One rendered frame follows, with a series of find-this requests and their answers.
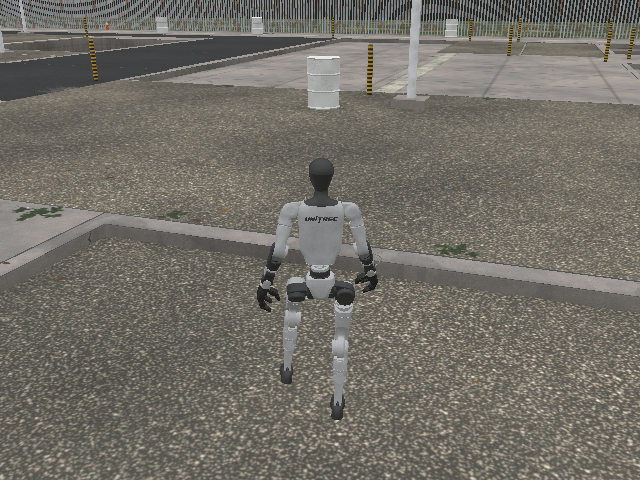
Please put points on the robot right forearm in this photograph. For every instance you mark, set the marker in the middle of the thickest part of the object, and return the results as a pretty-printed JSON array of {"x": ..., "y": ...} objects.
[{"x": 368, "y": 262}]

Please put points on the robot left hand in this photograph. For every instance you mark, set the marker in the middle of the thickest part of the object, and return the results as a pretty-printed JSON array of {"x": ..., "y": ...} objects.
[{"x": 262, "y": 295}]

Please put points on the left robot upper arm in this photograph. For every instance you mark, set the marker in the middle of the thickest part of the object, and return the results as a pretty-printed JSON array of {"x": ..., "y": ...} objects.
[{"x": 288, "y": 212}]

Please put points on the robot right shin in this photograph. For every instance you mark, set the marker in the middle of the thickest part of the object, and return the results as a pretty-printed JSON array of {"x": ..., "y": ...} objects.
[{"x": 339, "y": 374}]

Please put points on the robot left forearm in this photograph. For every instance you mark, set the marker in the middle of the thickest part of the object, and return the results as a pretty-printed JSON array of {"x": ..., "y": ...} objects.
[{"x": 270, "y": 270}]

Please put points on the robot right hand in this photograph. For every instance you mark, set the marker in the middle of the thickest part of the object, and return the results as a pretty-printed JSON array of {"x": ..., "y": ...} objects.
[{"x": 362, "y": 278}]

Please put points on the right robot upper arm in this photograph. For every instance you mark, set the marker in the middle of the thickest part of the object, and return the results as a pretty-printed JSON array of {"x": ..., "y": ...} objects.
[{"x": 352, "y": 212}]

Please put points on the right robot thigh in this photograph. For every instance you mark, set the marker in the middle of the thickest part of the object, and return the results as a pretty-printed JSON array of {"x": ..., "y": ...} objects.
[{"x": 344, "y": 295}]

